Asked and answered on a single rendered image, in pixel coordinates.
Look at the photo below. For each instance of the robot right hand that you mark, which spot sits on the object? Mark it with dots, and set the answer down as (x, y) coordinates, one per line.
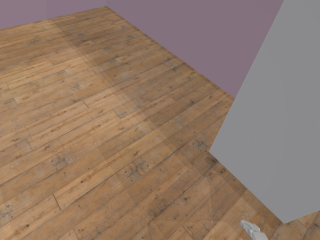
(253, 231)

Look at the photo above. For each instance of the fridge door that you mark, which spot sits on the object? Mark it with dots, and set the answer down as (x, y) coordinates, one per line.
(270, 138)

